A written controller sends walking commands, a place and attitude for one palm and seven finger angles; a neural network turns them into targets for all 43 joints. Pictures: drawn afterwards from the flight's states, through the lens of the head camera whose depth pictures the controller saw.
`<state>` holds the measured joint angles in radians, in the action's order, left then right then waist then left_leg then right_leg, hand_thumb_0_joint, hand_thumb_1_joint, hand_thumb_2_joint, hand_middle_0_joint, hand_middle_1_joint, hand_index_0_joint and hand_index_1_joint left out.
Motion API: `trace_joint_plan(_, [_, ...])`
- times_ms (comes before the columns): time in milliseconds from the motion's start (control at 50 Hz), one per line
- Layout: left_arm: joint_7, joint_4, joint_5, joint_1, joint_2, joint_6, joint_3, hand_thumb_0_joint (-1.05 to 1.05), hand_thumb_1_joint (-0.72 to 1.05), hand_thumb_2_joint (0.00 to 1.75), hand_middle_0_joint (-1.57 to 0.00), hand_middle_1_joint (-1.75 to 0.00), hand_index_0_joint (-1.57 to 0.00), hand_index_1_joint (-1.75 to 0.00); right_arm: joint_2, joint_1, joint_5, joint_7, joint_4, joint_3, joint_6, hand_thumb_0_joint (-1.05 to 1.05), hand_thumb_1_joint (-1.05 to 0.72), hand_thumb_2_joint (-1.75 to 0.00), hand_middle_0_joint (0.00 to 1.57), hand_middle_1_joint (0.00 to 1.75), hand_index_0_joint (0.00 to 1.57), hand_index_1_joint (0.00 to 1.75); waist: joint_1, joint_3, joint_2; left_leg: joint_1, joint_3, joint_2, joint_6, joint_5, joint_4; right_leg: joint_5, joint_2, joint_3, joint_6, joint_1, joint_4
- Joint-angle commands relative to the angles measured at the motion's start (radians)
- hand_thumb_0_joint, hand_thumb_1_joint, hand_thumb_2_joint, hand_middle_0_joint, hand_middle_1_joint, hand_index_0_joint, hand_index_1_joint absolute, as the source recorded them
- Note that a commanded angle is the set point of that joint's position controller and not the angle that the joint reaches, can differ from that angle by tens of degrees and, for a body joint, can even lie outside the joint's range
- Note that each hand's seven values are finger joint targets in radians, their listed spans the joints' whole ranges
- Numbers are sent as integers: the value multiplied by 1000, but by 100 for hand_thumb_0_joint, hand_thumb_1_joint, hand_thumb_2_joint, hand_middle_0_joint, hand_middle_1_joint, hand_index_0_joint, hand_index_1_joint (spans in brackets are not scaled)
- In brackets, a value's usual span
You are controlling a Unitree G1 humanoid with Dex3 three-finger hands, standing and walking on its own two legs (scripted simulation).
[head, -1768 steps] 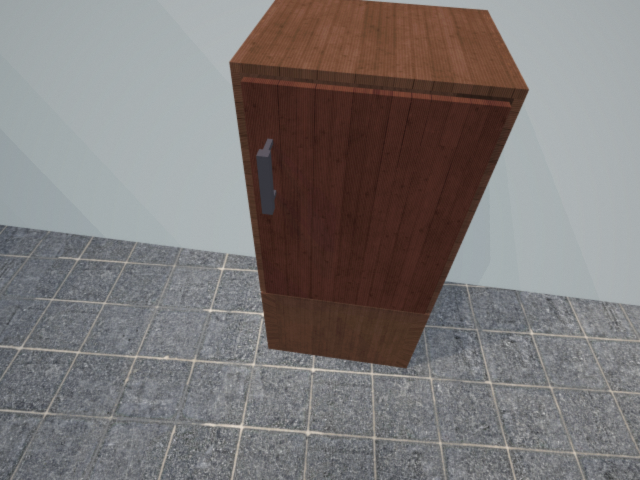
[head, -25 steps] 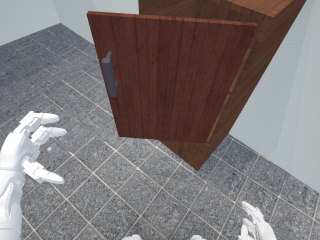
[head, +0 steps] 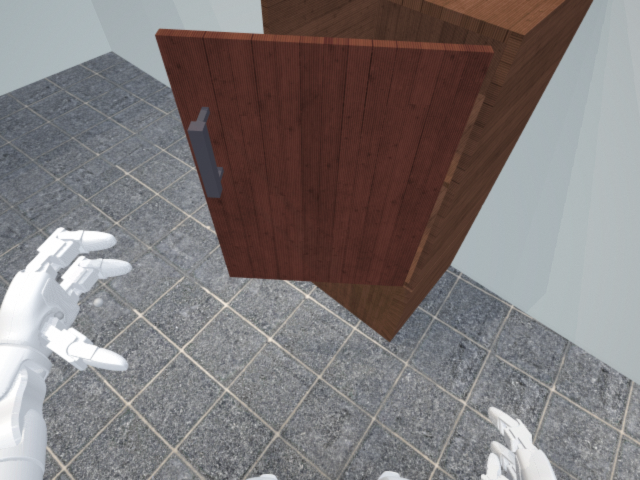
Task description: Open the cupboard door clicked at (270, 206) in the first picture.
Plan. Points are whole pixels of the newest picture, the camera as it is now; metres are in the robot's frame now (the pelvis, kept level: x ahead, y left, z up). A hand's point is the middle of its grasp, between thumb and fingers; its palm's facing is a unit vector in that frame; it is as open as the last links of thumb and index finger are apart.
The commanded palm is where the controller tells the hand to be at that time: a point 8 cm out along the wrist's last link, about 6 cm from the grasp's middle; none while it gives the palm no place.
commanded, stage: move the hooked fingers beside the handle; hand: left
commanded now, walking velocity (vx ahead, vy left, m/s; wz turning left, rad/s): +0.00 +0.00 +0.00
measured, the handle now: (209, 153) +0.56 +0.21 +0.06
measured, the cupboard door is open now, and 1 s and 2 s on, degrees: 38 38 38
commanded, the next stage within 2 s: none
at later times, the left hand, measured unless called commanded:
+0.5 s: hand (117, 262) +0.35 +0.27 +0.07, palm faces +0.03 -1.00 -0.02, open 14.0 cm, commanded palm +0.32 +0.32 +0.07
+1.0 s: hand (136, 220) +0.42 +0.28 +0.06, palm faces +0.02 -1.00 +0.00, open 14.0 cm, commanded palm +0.40 +0.32 +0.06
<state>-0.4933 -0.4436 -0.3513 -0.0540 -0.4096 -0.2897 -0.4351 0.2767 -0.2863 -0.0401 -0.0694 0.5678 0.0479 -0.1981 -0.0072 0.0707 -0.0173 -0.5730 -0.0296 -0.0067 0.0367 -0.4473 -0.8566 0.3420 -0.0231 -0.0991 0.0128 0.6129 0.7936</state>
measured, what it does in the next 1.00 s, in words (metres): stands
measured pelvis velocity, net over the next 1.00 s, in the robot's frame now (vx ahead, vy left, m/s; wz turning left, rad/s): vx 0.00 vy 0.01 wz -0.03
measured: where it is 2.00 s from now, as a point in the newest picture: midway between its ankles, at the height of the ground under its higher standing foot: outside the picture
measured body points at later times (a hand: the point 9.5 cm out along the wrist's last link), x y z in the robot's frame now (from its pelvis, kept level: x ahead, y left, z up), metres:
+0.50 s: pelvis +0.00 -0.01 +0.00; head +0.06 +0.00 +0.44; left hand +0.34 +0.33 +0.07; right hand +0.12 -0.27 -0.09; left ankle -0.01 +0.09 -0.70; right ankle +0.03 -0.12 -0.70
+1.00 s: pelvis +0.00 +0.01 -0.01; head +0.09 +0.03 +0.43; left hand +0.41 +0.33 +0.07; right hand +0.06 -0.27 -0.11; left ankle -0.01 +0.09 -0.70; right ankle +0.03 -0.12 -0.70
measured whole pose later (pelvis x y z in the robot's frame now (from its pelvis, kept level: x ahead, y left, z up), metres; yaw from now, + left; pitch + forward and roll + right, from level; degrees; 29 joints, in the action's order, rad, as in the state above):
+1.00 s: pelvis +0.00 +0.01 -0.01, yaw -2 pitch +16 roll -2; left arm -0.50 -0.98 -0.23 -0.57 -0.56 -0.36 -0.50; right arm 0.29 -0.36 -0.03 -0.06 0.60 0.04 -0.05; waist -0.09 0.08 0.00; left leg -0.73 -0.05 -0.02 0.05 -0.46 -0.92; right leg 0.34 -0.01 -0.08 0.00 0.77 0.84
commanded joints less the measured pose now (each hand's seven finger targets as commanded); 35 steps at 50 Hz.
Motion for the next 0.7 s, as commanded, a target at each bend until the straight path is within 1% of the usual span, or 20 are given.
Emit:
trace_joint_plan(0, [-8,199,-30,-202,-250,-61,-79,0,-50,30,-30,-120,-30,-120,149,17,-3,-21,-132,-67,-51,0,-90,-90,20,30,20,30,3,239,-62,69,64,8,-29,295,147,-176,29,51,17,-179,-78])
trace_joint_plan(20, [-8,199,-31,-208,-267,-63,-91,0,-50,30,-30,-120,-30,-120,151,18,0,-21,-129,-66,-51,0,-90,-90,20,30,20,30,6,234,-66,66,63,9,-28,294,143,-178,30,55,20,-184,-77])
trace_joint_plan(60, [-8,183,-32,-197,-256,-59,-91,0,-50,30,-30,-120,-30,-120,148,20,-2,-21,-131,-65,-49,0,-90,-90,20,30,20,30,7,240,-48,57,58,12,-26,290,143,-182,28,58,16,-194,-80])
trace_joint_plan(120, [-3,166,-20,-342,-264,-66,-65,0,-50,30,-30,-120,-30,-120,152,13,-1,-30,-110,-63,-46,0,-90,-90,20,30,20,30,-24,213,-48,52,60,9,-24,254,136,-151,28,63,15,-155,-82])
trace_joint_plan(140, [-3,151,-15,-352,-275,-69,-75,0,-50,30,-30,-120,-30,-120,151,10,-2,-31,-109,-63,-46,0,-90,-90,20,30,20,30,-15,235,-65,56,61,10,-25,247,140,-141,27,66,15,-164,-81])
trace_joint_plan(180, [-4,130,-4,-393,-262,-73,-50,0,-50,30,-30,-120,-30,-120,151,7,-3,-34,-103,-62,-45,0,-90,-90,20,30,20,30,-23,239,-81,66,63,10,-26,254,139,-147,25,62,16,-149,-78])
trace_joint_plan(240, [-6,57,5,-430,-310,-72,-81,0,-50,30,-30,-120,-30,-120,157,-8,-2,-36,-89,-61,-34,0,-90,-90,20,30,20,30,-24,254,-43,42,61,10,-22,250,131,-151,25,72,15,-169,-77])
trace_joint_plan(260, [-10,49,6,-450,-296,-72,-67,0,-50,30,-30,-120,-30,-120,156,-6,-2,-35,-91,-62,-32,0,-90,-90,20,30,20,30,-25,263,-48,41,59,11,-22,260,130,-165,23,73,14,-171,-73])
trace_joint_plan(280, [-9,30,4,-433,-330,-74,-104,0,-50,30,-30,-120,-30,-120,159,-10,-1,-35,-91,-65,-29,0,-90,-90,20,30,20,30,-11,284,-44,33,55,11,-23,272,125,-180,21,78,14,-194,-71])
trace_joint_plan(320, [-14,8,5,-420,-353,-77,-119,0,-50,30,-30,-120,-30,-120,161,-17,2,-29,-93,-63,-20,0,-90,-90,20,30,20,30,0,299,-66,29,54,11,-24,309,121,-217,23,78,20,-215,-61])
trace_joint_plan(360, [-18,-16,12,-469,-330,-75,-90,0,-50,30,-30,-120,-30,-120,158,-19,-1,-26,-95,-61,-11,0,-90,-90,20,30,20,30,-16,278,-72,20,49,10,-24,292,123,-208,24,75,15,-183,-62])
trace_joint_plan(400, [-17,-58,16,-510,-327,-75,-83,0,-50,30,-30,-120,-30,-120,163,-31,-3,-25,-92,-65,-3,0,-90,-90,20,30,20,30,-28,266,-47,12,52,8,-22,276,122,-189,27,72,12,-158,-63])
trace_joint_plan(440, [-20,-85,22,-528,-357,-83,-101,0,-50,30,-30,-120,-30,-120,168,-46,-2,-23,-90,-68,5,0,-90,-90,20,30,20,30,-24,285,-53,8,49,7,-21,283,118,-199,29,78,15,-172,-60])
trace_joint_plan(500, [-17,-81,30,-572,-347,-98,-82,0,-50,30,-30,-120,-30,-120,167,-57,1,-19,-89,-71,14,0,-90,-90,20,30,20,30,-25,326,-81,29,54,7,-23,302,115,-207,29,75,15,-161,-49])
trace_joint_plan(540, [-15,-128,31,-555,-388,-99,-124,0,-50,30,-30,-120,-30,-120,173,-73,2,-17,-85,-73,26,0,-90,-90,20,30,20,30,-19,332,-43,8,51,6,-20,310,110,-223,32,80,15,-181,-48])
trace_joint_plan(580, [-14,-171,39,-630,-393,-98,-114,0,-50,30,-30,-120,-30,-120,176,-79,1,-18,-75,-72,38,0,-90,-90,20,30,20,30,-40,301,-39,-25,47,5,-17,268,108,-192,29,82,10,-150,-51])
trace_joint_plan(620, [-14,-184,45,-674,-420,-112,-124,0,-50,30,-30,-120,-30,-120,180,-92,4,-19,-68,-74,47,0,-90,-90,20,30,20,30,-41,321,-41,-23,48,3,-15,283,99,-203,31,85,13,-159,-43])
trace_joint_plan(640, [-16,-183,53,-674,-430,-119,-130,0,-50,30,-30,-120,-30,-120,179,-98,3,-19,-71,-77,51,0,-90,-90,20,30,20,30,-36,348,-59,-2,50,3,-16,308,101,-222,33,84,14,-161,-40])
trace_joint_plan(660, [-17,-166,61,-695,-425,-125,-115,0,-50,30,-30,-120,-30,-120,176,-100,4,-17,-71,-77,55,0,-90,-90,20,30,20,30,-37,370,-121,20,49,3,-20,325,99,-226,32,83,16,-146,-34])
trace_joint_plan(680, [-15,-166,60,-716,-411,-129,-104,0,-50,30,-30,-120,-30,-120,174,-105,6,-16,-66,-77,58,0,-90,-90,20,30,20,30,-43,376,-120,43,57,-1,-23,352,96,-237,35,75,16,-132,-29])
